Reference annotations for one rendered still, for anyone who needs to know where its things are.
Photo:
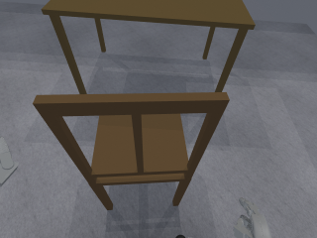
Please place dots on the left robot hand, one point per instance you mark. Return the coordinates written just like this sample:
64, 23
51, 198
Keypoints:
7, 165

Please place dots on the chair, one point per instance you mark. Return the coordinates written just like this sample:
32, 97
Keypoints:
139, 137

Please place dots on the right robot hand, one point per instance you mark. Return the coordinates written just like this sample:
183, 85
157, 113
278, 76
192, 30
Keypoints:
255, 226

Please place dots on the table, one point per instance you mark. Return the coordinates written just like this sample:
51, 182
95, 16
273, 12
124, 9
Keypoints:
231, 14

